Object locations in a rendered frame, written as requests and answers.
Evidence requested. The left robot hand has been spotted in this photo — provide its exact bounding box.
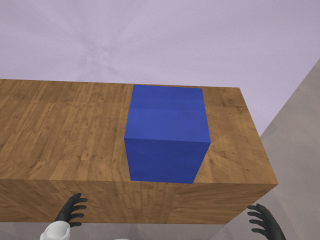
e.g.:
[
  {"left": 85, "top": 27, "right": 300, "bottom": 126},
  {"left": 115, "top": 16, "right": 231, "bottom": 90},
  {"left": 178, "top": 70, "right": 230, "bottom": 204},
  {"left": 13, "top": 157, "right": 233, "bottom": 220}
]
[{"left": 54, "top": 193, "right": 88, "bottom": 228}]

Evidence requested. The carton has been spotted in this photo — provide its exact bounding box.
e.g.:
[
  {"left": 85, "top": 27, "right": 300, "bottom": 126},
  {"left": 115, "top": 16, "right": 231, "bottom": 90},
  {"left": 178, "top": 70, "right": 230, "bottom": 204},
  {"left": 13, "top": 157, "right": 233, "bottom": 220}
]
[{"left": 124, "top": 84, "right": 211, "bottom": 184}]

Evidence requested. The right robot hand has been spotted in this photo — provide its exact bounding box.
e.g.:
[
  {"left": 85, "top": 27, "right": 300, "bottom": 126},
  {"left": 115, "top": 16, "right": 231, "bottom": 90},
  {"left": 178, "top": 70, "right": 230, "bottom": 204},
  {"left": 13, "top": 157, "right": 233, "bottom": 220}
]
[{"left": 247, "top": 203, "right": 286, "bottom": 240}]

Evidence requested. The pedestal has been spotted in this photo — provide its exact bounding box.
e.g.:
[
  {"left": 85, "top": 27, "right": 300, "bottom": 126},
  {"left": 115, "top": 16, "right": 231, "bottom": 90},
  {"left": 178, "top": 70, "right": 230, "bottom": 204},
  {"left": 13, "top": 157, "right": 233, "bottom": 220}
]
[{"left": 0, "top": 79, "right": 279, "bottom": 225}]

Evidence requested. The robot left forearm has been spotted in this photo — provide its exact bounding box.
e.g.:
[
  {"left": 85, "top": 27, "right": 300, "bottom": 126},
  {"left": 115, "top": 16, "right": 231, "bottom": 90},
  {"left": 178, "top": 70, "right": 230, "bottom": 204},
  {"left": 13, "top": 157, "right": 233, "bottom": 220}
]
[{"left": 40, "top": 221, "right": 71, "bottom": 240}]

